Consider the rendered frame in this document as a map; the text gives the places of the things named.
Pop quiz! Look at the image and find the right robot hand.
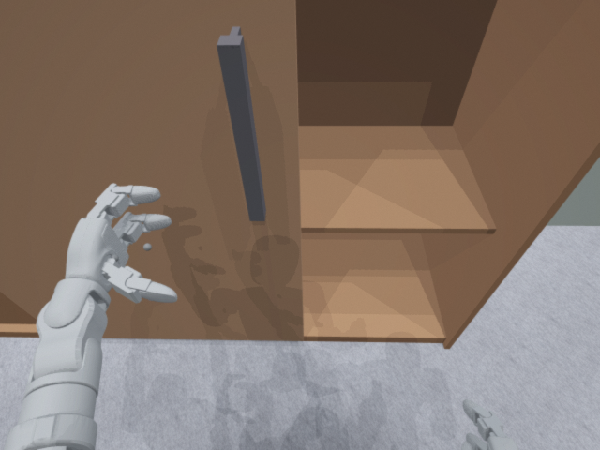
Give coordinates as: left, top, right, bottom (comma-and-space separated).
461, 399, 519, 450

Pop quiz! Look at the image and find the wardrobe door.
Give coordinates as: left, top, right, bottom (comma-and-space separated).
0, 0, 304, 341
0, 292, 37, 324

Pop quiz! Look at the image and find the left robot hand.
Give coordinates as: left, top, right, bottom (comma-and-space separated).
66, 183, 177, 304

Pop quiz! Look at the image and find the left robot forearm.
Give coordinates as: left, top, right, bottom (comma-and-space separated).
4, 277, 111, 450

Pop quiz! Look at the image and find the handle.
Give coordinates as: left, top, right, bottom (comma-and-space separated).
217, 27, 266, 221

